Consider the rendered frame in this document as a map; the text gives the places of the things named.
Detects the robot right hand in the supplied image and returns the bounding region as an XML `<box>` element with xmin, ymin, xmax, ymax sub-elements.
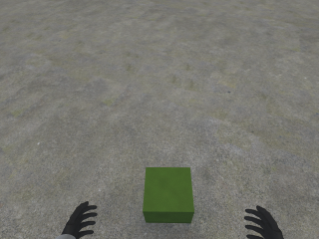
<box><xmin>244</xmin><ymin>205</ymin><xmax>284</xmax><ymax>239</ymax></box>

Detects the robot left hand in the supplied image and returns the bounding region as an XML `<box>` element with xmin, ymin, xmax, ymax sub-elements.
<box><xmin>61</xmin><ymin>201</ymin><xmax>98</xmax><ymax>239</ymax></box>

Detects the carton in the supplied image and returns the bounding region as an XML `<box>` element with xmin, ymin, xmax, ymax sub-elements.
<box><xmin>143</xmin><ymin>167</ymin><xmax>194</xmax><ymax>223</ymax></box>

